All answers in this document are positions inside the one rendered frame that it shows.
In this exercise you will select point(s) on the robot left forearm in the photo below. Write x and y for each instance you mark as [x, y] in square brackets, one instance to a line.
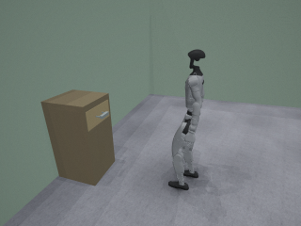
[195, 116]

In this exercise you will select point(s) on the drawer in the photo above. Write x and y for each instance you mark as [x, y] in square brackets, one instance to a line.
[92, 120]

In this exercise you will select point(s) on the humanoid robot head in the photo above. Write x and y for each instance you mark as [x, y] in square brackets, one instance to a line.
[195, 55]

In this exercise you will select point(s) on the cabinet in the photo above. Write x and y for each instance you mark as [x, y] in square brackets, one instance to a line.
[80, 155]

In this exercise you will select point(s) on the left robot shin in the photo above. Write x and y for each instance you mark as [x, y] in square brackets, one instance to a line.
[178, 166]

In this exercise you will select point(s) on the robot left upper arm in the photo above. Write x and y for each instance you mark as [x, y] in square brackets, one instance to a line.
[193, 84]

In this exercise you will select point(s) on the handle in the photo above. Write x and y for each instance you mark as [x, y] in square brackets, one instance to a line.
[104, 114]

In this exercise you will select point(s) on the robot right upper arm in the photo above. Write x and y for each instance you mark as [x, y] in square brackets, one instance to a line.
[203, 93]

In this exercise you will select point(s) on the robot left hand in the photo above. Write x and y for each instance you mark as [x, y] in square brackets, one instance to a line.
[190, 138]

